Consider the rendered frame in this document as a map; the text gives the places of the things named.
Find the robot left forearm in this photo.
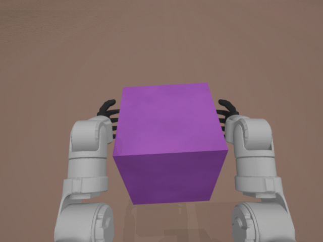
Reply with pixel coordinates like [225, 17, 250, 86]
[54, 115, 113, 240]

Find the robot right forearm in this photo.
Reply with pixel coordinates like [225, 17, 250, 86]
[225, 115, 295, 234]

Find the left robot upper arm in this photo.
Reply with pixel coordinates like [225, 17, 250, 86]
[55, 202, 114, 242]

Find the right robot upper arm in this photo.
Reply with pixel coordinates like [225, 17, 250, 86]
[232, 202, 309, 242]

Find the left robot hand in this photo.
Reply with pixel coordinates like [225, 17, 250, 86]
[97, 99, 120, 139]

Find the carton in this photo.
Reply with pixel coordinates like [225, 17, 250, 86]
[113, 83, 228, 205]

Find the right robot hand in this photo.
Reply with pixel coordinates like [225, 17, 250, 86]
[216, 99, 239, 137]

